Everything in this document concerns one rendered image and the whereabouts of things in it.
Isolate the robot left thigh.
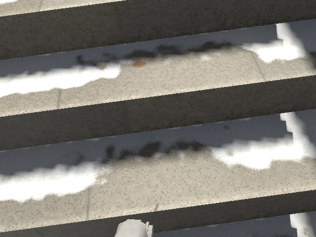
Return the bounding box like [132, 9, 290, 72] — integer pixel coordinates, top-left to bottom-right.
[115, 219, 154, 237]

